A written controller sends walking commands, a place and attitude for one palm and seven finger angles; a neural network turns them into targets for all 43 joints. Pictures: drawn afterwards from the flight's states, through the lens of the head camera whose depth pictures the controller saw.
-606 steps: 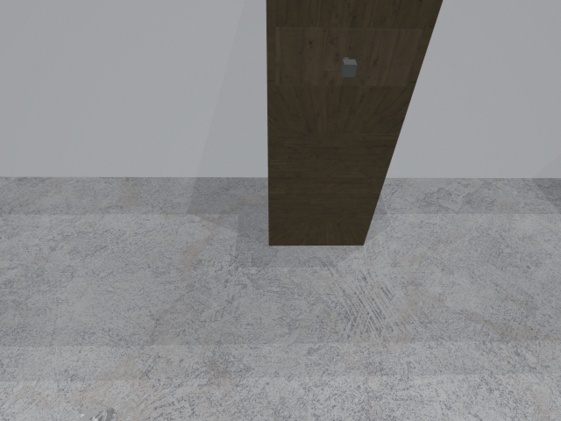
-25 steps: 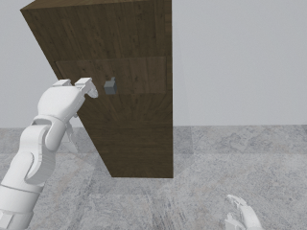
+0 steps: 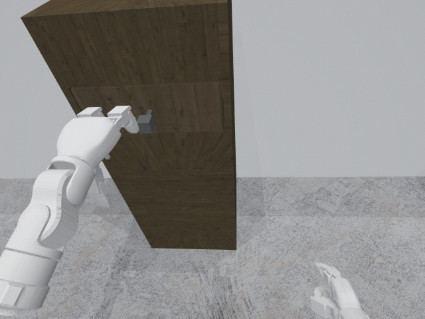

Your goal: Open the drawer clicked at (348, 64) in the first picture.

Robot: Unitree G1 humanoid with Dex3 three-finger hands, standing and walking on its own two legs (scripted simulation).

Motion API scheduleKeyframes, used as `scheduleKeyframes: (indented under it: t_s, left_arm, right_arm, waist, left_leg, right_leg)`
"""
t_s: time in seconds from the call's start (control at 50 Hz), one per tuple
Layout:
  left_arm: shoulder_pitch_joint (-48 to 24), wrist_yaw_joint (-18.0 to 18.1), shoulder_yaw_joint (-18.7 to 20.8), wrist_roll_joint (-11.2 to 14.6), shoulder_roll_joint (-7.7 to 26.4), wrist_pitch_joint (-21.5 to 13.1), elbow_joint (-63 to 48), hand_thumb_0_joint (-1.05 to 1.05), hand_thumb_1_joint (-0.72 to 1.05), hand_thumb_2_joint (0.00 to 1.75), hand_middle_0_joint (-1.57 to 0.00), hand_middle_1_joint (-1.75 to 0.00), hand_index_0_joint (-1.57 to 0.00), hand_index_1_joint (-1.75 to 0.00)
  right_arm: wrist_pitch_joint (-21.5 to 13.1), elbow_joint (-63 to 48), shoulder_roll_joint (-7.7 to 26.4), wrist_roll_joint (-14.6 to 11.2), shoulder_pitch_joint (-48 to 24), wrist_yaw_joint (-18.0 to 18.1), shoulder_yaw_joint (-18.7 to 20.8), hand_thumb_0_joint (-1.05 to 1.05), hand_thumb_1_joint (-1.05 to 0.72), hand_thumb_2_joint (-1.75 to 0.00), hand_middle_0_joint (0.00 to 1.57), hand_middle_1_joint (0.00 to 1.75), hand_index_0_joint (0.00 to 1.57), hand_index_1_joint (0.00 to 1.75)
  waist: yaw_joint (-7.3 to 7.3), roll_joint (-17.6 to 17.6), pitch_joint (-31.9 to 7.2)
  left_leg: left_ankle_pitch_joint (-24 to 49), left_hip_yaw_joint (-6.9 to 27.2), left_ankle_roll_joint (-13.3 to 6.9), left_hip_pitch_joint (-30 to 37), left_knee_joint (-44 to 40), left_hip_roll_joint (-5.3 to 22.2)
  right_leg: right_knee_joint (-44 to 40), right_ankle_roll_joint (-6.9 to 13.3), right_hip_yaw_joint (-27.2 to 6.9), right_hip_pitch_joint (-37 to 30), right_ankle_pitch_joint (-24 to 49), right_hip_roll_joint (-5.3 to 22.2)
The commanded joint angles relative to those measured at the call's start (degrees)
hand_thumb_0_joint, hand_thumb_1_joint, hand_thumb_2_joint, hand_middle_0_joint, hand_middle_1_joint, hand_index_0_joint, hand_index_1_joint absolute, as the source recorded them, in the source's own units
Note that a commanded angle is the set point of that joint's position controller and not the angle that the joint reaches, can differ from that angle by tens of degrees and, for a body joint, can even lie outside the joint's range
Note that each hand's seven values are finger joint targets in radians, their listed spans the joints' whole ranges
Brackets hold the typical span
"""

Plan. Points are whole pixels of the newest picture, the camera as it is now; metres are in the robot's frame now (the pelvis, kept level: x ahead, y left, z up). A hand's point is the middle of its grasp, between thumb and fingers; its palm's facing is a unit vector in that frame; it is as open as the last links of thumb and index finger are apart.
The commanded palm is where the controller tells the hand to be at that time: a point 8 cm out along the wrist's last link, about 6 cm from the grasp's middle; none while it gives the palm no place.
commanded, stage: move the hooked fingers above the handle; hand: left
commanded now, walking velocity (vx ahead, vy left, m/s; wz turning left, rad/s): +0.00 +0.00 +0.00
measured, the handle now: (147, 119) +0.55 +0.26 +0.08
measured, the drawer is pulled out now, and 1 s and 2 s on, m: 0.00 0.00 0.00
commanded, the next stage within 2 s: none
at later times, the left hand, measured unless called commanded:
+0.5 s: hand (111, 131) +0.40 +0.26 +0.17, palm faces +0.14 -0.05 -0.99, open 13.8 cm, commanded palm +0.36 +0.26 +0.22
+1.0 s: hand (113, 120) +0.45 +0.28 +0.16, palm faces +0.08 -0.01 -1.00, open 13.9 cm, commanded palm +0.42 +0.26 +0.20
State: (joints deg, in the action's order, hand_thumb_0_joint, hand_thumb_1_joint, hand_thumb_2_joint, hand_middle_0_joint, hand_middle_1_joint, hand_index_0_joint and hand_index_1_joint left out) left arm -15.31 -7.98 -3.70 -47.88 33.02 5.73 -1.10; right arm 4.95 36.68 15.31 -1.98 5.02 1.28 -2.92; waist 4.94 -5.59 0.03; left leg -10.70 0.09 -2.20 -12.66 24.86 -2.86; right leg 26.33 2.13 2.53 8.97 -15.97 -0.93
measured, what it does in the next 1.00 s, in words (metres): stands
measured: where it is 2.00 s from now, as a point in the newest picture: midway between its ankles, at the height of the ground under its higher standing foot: outside the picture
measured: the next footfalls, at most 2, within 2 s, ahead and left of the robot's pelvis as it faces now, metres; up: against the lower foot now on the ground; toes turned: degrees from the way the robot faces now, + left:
none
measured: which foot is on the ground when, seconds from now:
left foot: down 0.00-1.00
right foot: down 0.00-1.00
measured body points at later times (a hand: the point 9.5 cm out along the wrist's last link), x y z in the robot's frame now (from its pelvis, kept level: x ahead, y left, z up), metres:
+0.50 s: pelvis +0.03 +0.00 +0.00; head +0.05 -0.04 +0.45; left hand +0.38 +0.26 +0.22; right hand +0.21 -0.24 -0.12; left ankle +0.03 +0.10 -0.74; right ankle -0.02 -0.09 -0.74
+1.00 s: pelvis +0.02 +0.01 +0.00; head +0.05 -0.02 +0.44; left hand +0.44 +0.27 +0.21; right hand +0.16 -0.23 -0.14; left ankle +0.03 +0.10 -0.74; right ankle -0.02 -0.09 -0.74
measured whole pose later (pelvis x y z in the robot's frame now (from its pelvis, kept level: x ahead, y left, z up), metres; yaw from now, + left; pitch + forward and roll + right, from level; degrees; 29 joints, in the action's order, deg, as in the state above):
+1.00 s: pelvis +0.02 +0.01 +0.00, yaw -1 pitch +6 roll +0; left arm -36.7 -1.8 -3.0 -52.9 33.4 7.2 29.8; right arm 10.0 37.9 15.3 -3.2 10.5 1.3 -0.9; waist 1.4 -4.3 -3.3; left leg -13.9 -1.2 -3.2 -20.8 28.9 -3.1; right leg 28.9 1.1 1.2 16.8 -18.0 -0.7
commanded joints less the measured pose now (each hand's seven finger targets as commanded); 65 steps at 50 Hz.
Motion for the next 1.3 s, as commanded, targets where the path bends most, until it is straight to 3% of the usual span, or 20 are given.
scheduleKeyframes:
  t_s: [0.0, 0.08, 0.16, 0.2, 0.3, 0.4, 0.48, 0.56, 0.64, 0.74, 0.76, 0.78, 0.86, 0.96, 1.06, 1.12, 1.16, 1.22, 1.26, 1.28]
  left_arm:
    - [-23.8, 5.0, 13.6, -0.7, 16.4, 0.7, -5.1, 0.00, -0.50, 0.30, -0.30, -1.20, -0.30, -1.20]
    - [-22.5, 3.1, 9.1, -1.2, 13.1, 3.7, 0.5, 0.00, -0.50, 0.30, -0.30, -1.20, -0.30, -1.20]
    - [-21.9, -0.2, 5.9, -1.2, 11.4, 3.9, -3.5, 0.00, -0.50, 0.30, -0.30, -1.20, -0.30, -1.20]
    - [-22.1, -0.9, 8.4, -1.2, 14.4, 2.2, -4.2, 0.00, -0.50, 0.30, -0.30, -1.20, -0.30, -1.20]
    - [-24.4, 1.8, 17.0, -0.6, 21.2, -3.5, -6.2, 0.00, -0.50, 0.30, -0.30, -1.20, -0.30, -1.20]
    - [-26.2, 6.5, 18.2, -0.5, 20.3, -3.4, -0.5, 0.00, -0.50, 0.30, -0.30, -1.20, -0.30, -1.20]
    - [-26.6, 5.8, 10.0, -1.3, 13.6, 0.9, 4.7, 0.00, -0.50, 0.30, -0.30, -1.20, -0.30, -1.20]
    - [-27.4, 2.2, 5.2, -2.1, 11.4, 3.4, 4.2, 0.00, -0.50, 0.30, -0.30, -1.20, -0.30, -1.20]
    - [-32.2, 0.7, 5.6, -2.3, 13.2, 0.4, 1.6, 0.00, -0.50, 0.30, -0.30, -1.20, -0.30, -1.20]
    - [-38.1, 5.2, 11.4, -2.5, 17.6, -4.9, 1.4, 0.00, -0.50, 0.30, -0.30, -1.20, -0.30, -1.20]
    - [-38.9, 6.5, 13.9, -2.5, 20.0, -5.0, 3.2, 0.00, -0.50, 0.30, -0.30, -1.20, -0.30, -1.20]
    - [-39.2, 7.6, 12.6, -2.7, 17.8, -4.7, 6.0, 0.00, -0.50, 0.30, -0.30, -1.20, -0.30, -1.20]
    - [-39.9, 10.0, 12.3, -4.0, 17.6, -1.0, 17.9, 0.00, -0.50, 0.30, -0.30, -1.20, -0.30, -1.20]
    - [-41.6, 5.9, 3.6, -6.0, 12.7, 3.0, 26.0, 0.00, -0.50, 0.30, -0.30, -1.20, -0.30, -1.20]
    - [-54.2, 0.9, -3.0, -4.7, 8.4, -3.8, 20.9, 0.00, -0.50, 0.30, -0.30, -1.20, -0.30, -1.20]
    - [-59.2, 2.5, -0.5, -4.3, 10.5, -9.8, 19.4, 0.00, -0.50, 0.30, -0.30, -1.20, -0.30, -1.20]
    - [-60.5, 5.0, 3.3, -4.0, 13.8, -12.3, 22.4, 0.00, -0.50, 0.30, -0.30, -1.20, -0.30, -1.20]
    - [-61.2, 10.5, 9.9, -4.9, 19.9, -11.7, 32.5, 0.00, -0.50, 0.30, -0.30, -1.20, -0.30, -1.20]
    - [-60.8, 14.2, 13.8, -6.7, 25.3, -9.4, 37.5, 0.00, -0.50, 0.30, -0.30, -1.20, -0.30, -1.20]
    - [-61.5, 15.6, 11.6, -7.9, 24.1, -7.6, 39.6, 0.00, -0.50, 0.30, -0.30, -1.20, -0.30, -1.20]
  right_arm:
    - [-2.1, -7.4, 5.4, -0.2, -7.6, 0.1, 2.5, 0.00, -0.90, -0.90, 0.20, 0.30, 0.20, 0.30]
    - [-1.1, -8.0, 6.3, -0.6, -7.1, -0.1, 2.7, 0.00, -0.90, -0.90, 0.20, 0.30, 0.20, 0.30]
    - [-0.3, -10.2, 6.6, -0.7, -7.7, -0.1, 3.0, 0.00, -0.90, -0.90, 0.20, 0.30, 0.20, 0.30]
    - [-0.3, -9.8, 6.9, -0.4, -6.5, 0.2, 3.2, 0.00, -0.90, -0.90, 0.20, 0.30, 0.20, 0.30]
    - [-0.6, -8.8, 6.7, 0.2, -4.8, 0.9, 3.6, 0.00, -0.90, -0.90, 0.20, 0.30, 0.20, 0.30]
    - [-0.2, -7.3, 6.6, -0.2, -2.8, 0.2, 4.5, 0.00, -0.90, -0.90, 0.20, 0.30, 0.20, 0.30]
    - [0.9, -7.6, 7.1, -0.8, -2.6, -0.6, 4.5, 0.00, -0.90, -0.90, 0.20, 0.30, 0.20, 0.30]
    - [2.2, -9.0, 7.6, -1.0, -2.8, -0.5, 4.7, 0.00, -0.90, -0.90, 0.20, 0.30, 0.20, 0.30]
    - [2.5, -9.1, 7.3, -0.7, -1.8, 0.3, 4.6, 0.00, -0.90, -0.90, 0.20, 0.30, 0.20, 0.30]
    - [1.7, -7.5, 6.7, -0.2, 0.7, 0.8, 5.0, 0.00, -0.90, -0.90, 0.20, 0.30, 0.20, 0.30]
    - [1.7, -7.0, 7.0, 0.0, 1.2, 0.6, 5.0, 0.00, -0.90, -0.90, 0.20, 0.30, 0.20, 0.30]
    - [1.7, -6.7, 6.4, -0.2, 1.3, 0.4, 4.8, 0.00, -0.90, -0.90, 0.20, 0.30, 0.20, 0.30]
    - [2.6, -5.2, 7.0, -0.7, 1.8, 0.0, 4.9, 0.00, -0.90, -0.90, 0.20, 0.30, 0.20, 0.30]
    - [3.7, -6.1, 8.2, -1.4, 3.0, 0.6, 5.1, 0.00, -0.90, -0.90, 0.20, 0.30, 0.20, 0.30]
    - [2.7, -6.5, 8.1, -1.1, 5.6, 2.3, 5.9, 0.00, -0.90, -0.90, 0.20, 0.30, 0.20, 0.30]
    - [1.7, -5.0, 7.6, -0.7, 8.2, 3.1, 6.4, 0.00, -0.90, -0.90, 0.20, 0.30, 0.20, 0.30]
    - [1.4, -3.8, 7.7, -0.5, 10.2, 3.3, 6.4, 0.00, -0.90, -0.90, 0.20, 0.30, 0.20, 0.30]
    - [1.3, -2.1, 8.0, -1.0, 12.0, 2.9, 6.0, 0.00, -0.90, -0.90, 0.20, 0.30, 0.20, 0.30]
    - [1.4, -1.9, 8.4, -0.8, 11.8, 2.6, 5.5, 0.00, -0.90, -0.90, 0.20, 0.30, 0.20, 0.30]
    - [1.5, -2.1, 8.1, -1.0, 11.4, 2.5, 5.2, 0.00, -0.90, -0.90, 0.20, 0.30, 0.20, 0.30]
  waist:
    - [0.08, 1.6, -13.3]
    - [-0.91, 5.5, -13.3]
    - [-1.35, 6.0, -16.4]
    - [-1.51, 7.5, -17.3]
    - [-0.25, 5.0, -20.0]
    - [-0.23, 2.0, -19.9]
    - [-1.95, 4.0, -18.8]
    - [-3.18, 6.7, -20.5]
    - [-3.72, 5.9, -21.6]
    - [-2.64, 1.0, -24.3]
    - [-2.05, 0.8, -24.2]
    - [-2.12, 1.6, -23.5]
    - [-1.99, 4.1, -20.3]
    - [-4.60, 7.1, -20.9]
    - [-8.41, 5.6, -22.0]
    - [-8.37, 0.6, -23.1]
    - [-7.58, 0.6, -22.1]
    - [-6.50, 3.4, -19.6]
    - [-4.69, 3.7, -21.4]
    - [-4.93, 2.5, -22.2]
  left_leg:
    - [11.0, 0.8, 0.5, 5.3, -1.7, 0.4]
    - [11.2, 0.0, 0.4, 3.6, -1.2, 0.3]
    - [14.2, 0.0, -0.4, 4.5, 0.3, -0.2]
    - [15.2, 0.2, -0.8, 4.6, 0.6, -0.2]
    - [19.0, 0.2, -0.9, 4.5, 2.1, -0.5]
    - [22.5, 0.1, -0.2, 4.4, 2.8, 0.2]
    - [21.3, -0.3, 0.0, 3.6, 3.0, 0.5]
    - [21.9, 0.1, -0.6, 4.8, 3.7, 0.3]
    - [21.9, 1.3, -1.0, 6.4, 4.0, 0.3]
    - [27.9, 2.5, -0.2, 9.5, 4.9, 1.4]
    - [27.2, 2.3, 0.2, 8.2, 4.8, 1.3]
    - [26.3, 2.4, 0.3, 7.1, 4.7, 1.4]
    - [20.9, 0.9, 0.8, 3.0, 3.1, 1.6]
    - [16.6, 0.4, -0.2, 2.4, 2.8, 1.7]
    - [14.5, 2.2, -1.3, 6.9, 4.1, 1.4]
    - [15.1, 3.1, -0.9, 9.8, 5.0, 1.5]
    - [15.2, 3.5, -0.4, 8.5, 5.0, 1.8]
    - [11.8, 3.0, -0.1, 1.4, 4.2, 1.8]
    - [11.9, 1.9, 0.2, -2.9, 4.0, 1.4]
    - [11.9, 1.1, 0.4, -3.9, 4.3, 1.4]
  right_leg:
    - [-4.5, 0.2, -3.0, -1.1, 10.6, 0.5]
    - [-4.1, -0.3, -3.0, -1.7, 13.5, 1.1]
    - [-2.7, -0.6, -3.5, -3.1, 19.5, 1.3]
    - [-2.2, -0.8, -3.6, -3.6, 22.2, 1.3]
    - [-0.6, -0.7, -3.9, -5.0, 26.9, 1.1]
    - [0.0, -0.2, -3.0, -2.6, 25.9, 0.6]
    - [0.1, -0.4, -2.4, -0.5, 24.8, 0.7]
    - [0.6, -0.6, -2.5, -0.3, 26.0, 0.6]
    - [0.9, -0.5, -2.4, 1.6, 23.4, 0.2]
    - [1.6, 0.2, -2.0, 4.0, 20.6, -0.4]
    - [1.4, 0.4, -2.0, 3.2, 20.2, -0.5]
    - [1.7, 0.4, -1.6, 3.8, 19.4, -0.5]
    - [0.8, 0.6, -1.2, 3.4, 16.9, -0.6]
    - [0.1, 0.1, -1.7, 3.9, 16.3, -0.1]
    - [-0.3, 0.0, -2.3, 9.0, 13.3, -0.3]
    - [0.3, 0.5, -2.2, 12.8, 11.0, -0.7]
    - [0.5, 0.8, -1.8, 13.8, 9.7, -1.1]
    - [1.6, 1.1, -1.3, 13.7, 8.4, -1.4]
    - [2.0, 1.2, -1.7, 10.4, 9.0, -1.5]
    - [2.5, 1.1, -1.9, 10.0, 9.8, -1.3]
